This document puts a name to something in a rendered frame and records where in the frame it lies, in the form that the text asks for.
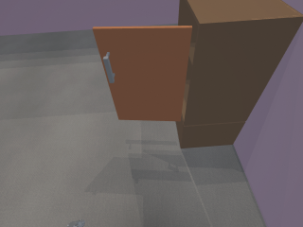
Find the handle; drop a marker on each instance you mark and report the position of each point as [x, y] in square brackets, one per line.
[108, 67]

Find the cupboard door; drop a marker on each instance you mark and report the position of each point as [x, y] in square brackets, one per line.
[150, 67]

